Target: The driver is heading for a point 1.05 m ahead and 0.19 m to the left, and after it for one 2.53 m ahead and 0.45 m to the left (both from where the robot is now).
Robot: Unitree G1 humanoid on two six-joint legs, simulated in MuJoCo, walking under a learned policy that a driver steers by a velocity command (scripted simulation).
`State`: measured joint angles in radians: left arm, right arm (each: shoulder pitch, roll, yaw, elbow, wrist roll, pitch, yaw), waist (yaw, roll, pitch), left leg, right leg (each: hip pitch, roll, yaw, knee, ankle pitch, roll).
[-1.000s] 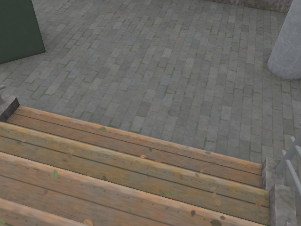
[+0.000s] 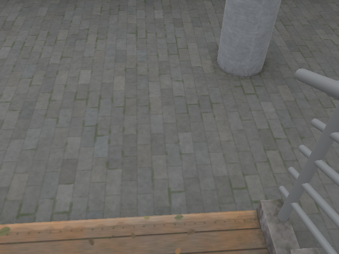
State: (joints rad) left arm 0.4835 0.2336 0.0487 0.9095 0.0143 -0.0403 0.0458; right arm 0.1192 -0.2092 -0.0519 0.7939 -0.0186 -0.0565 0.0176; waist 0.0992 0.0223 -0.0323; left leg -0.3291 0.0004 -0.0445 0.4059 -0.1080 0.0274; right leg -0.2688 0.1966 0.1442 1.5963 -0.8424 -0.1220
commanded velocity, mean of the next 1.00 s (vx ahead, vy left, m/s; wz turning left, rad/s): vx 0.50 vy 0.00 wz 0.15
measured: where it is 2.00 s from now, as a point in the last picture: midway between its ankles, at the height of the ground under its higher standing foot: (159, 189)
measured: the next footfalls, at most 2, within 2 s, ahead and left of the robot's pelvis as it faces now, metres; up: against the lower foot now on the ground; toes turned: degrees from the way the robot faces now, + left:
right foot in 0.56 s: +0.43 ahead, -0.08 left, -0.16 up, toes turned -1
left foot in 1.14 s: +0.73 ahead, +0.17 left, -0.33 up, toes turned +21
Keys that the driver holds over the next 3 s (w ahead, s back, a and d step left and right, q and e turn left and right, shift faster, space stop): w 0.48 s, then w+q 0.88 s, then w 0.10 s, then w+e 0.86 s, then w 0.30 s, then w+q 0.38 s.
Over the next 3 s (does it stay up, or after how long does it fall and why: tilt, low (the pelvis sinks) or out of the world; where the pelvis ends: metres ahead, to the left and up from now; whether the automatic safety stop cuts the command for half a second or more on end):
stays up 1.66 0.17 -0.48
